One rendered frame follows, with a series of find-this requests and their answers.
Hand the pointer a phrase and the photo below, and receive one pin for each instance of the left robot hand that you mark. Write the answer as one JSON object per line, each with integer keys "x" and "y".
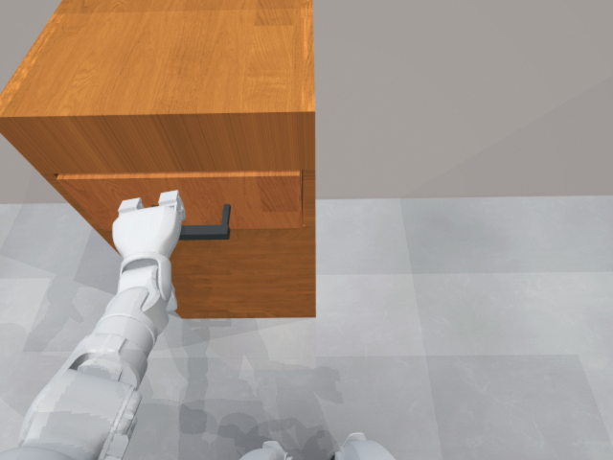
{"x": 154, "y": 229}

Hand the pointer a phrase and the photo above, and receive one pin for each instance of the left robot shin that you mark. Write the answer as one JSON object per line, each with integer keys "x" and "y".
{"x": 272, "y": 445}

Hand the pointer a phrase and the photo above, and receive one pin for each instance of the drawer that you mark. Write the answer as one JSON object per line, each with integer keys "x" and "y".
{"x": 258, "y": 199}

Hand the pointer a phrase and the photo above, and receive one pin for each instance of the left robot forearm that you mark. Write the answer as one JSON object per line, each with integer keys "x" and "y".
{"x": 119, "y": 346}

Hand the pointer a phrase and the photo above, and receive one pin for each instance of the cabinet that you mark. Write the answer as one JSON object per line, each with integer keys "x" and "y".
{"x": 156, "y": 86}

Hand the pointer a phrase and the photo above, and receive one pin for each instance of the robot left upper arm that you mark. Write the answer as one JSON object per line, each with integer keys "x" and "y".
{"x": 84, "y": 417}

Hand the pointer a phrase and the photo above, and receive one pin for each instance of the robot right thigh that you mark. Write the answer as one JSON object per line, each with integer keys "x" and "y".
{"x": 363, "y": 450}

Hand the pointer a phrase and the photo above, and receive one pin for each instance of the handle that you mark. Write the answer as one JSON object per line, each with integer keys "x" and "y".
{"x": 207, "y": 232}

